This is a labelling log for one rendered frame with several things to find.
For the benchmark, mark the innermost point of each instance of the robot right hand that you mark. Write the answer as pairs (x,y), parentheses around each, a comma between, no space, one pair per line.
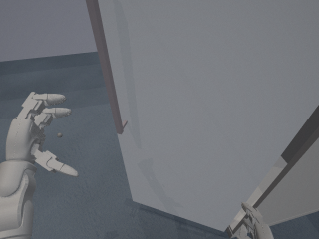
(256,227)

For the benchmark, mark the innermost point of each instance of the fridge door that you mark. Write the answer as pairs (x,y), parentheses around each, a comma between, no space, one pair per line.
(213,92)

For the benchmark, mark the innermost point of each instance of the left robot forearm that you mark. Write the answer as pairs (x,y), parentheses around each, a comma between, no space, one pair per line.
(17,186)

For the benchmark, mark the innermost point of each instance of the robot left hand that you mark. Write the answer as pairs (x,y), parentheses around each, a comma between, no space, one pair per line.
(28,127)

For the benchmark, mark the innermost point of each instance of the handle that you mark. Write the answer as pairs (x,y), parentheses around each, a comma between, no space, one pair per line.
(102,49)

